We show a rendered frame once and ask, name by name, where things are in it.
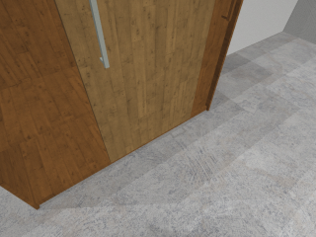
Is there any handle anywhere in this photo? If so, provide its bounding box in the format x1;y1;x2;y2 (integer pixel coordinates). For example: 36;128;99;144
226;0;237;22
89;0;110;68

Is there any wardrobe door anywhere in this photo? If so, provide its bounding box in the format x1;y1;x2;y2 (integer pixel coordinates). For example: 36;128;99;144
191;0;232;113
53;0;215;163

